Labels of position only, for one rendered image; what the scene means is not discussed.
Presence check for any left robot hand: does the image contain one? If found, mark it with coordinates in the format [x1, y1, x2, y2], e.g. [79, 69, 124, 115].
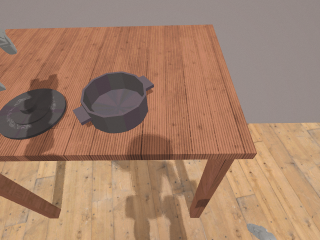
[0, 28, 17, 91]

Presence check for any lid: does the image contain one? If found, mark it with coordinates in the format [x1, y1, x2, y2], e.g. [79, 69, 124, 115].
[0, 88, 67, 140]

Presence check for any pot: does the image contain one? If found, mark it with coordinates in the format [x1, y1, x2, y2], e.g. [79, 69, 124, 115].
[72, 71, 154, 134]

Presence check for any right robot hand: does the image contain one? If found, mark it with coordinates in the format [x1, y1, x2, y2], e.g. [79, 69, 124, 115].
[247, 223, 277, 240]

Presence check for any table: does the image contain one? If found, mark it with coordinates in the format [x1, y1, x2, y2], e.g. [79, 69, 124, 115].
[0, 24, 257, 219]

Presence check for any knob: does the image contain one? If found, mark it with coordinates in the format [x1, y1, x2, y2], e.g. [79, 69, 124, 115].
[18, 99, 38, 114]

